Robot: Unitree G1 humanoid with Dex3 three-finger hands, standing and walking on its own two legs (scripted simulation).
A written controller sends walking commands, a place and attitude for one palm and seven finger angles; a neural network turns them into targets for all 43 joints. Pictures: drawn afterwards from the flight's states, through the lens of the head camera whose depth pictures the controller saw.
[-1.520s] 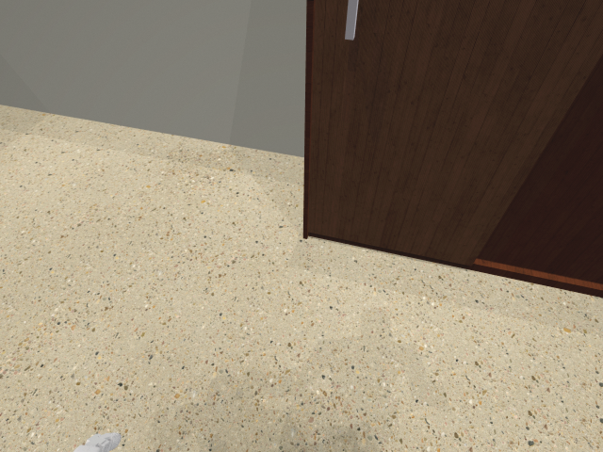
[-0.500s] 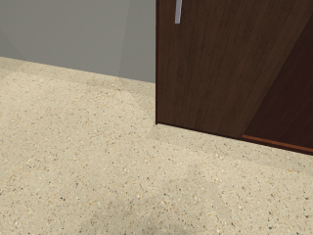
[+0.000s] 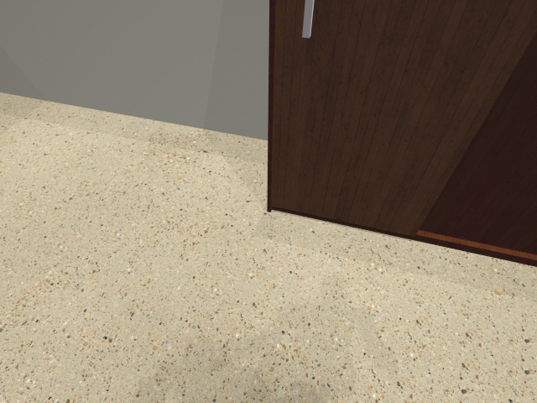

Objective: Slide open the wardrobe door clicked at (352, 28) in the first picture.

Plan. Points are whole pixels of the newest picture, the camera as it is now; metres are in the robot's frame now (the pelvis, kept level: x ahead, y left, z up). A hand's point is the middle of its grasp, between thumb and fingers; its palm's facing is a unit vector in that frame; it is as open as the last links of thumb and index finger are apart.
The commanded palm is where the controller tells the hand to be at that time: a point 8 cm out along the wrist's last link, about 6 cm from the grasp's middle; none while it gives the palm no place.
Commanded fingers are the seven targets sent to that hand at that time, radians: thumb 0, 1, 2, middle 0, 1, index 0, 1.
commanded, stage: walk to a spot facing it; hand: left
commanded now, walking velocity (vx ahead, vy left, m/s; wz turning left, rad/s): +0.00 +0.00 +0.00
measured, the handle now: out of the picture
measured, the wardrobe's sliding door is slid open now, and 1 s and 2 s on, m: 0.00 0.00 0.00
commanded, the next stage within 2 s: turn to face it in 0.60 s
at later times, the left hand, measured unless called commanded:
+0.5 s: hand out of the picture +0.12 +0.18 -0.18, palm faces -0.07 -0.98 -0.16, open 7.4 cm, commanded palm none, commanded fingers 0.00 0.90 0.90 -0.20 -0.30 -0.20 -0.30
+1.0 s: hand (209, 345) +0.26 +0.14 -0.20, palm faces -0.02 -0.99 -0.11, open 7.3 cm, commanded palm none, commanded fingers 0.00 0.90 0.90 -0.20 -0.30 -0.20 -0.30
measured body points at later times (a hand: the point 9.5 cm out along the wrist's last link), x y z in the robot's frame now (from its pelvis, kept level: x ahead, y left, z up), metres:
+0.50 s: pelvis +0.10 +0.00 -0.01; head +0.13 +0.00 +0.44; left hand +0.13 +0.23 -0.17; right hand -0.02 -0.20 -0.16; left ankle +0.01 +0.13 -0.75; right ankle +0.13 -0.11 -0.71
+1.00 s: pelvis +0.26 -0.02 -0.02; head +0.27 +0.01 +0.43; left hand +0.27 +0.19 -0.19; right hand +0.32 -0.26 -0.15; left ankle +0.31 +0.07 -0.75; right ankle +0.22 -0.13 -0.74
